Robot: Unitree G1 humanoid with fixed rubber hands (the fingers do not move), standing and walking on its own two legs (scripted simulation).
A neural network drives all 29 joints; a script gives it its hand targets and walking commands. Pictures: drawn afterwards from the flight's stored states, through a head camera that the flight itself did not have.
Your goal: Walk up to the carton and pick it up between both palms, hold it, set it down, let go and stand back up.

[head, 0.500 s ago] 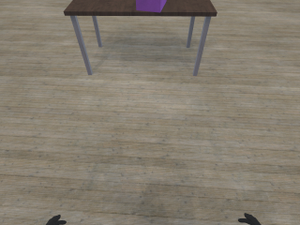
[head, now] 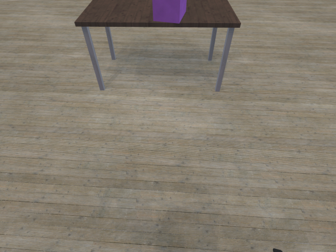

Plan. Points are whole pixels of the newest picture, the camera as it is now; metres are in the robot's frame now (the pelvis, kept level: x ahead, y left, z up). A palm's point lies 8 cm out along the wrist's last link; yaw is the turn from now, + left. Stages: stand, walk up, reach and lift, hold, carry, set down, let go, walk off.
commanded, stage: stand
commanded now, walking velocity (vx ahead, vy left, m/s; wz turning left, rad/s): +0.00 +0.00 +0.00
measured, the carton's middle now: (170, 1) +1.78 -0.02 -0.02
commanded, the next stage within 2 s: walk up in 1.88 s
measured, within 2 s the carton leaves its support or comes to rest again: neither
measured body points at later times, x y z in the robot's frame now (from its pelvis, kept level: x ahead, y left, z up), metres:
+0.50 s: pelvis +0.00 +0.00 +0.01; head +0.00 -0.01 +0.46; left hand +0.09 +0.29 -0.12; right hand +0.11 -0.29 -0.12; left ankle +0.01 +0.12 -0.74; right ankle +0.01 -0.13 -0.74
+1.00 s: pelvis +0.00 +0.00 +0.01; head +0.01 +0.00 +0.46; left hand +0.09 +0.29 -0.12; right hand +0.11 -0.29 -0.12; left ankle +0.01 +0.12 -0.74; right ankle +0.01 -0.13 -0.74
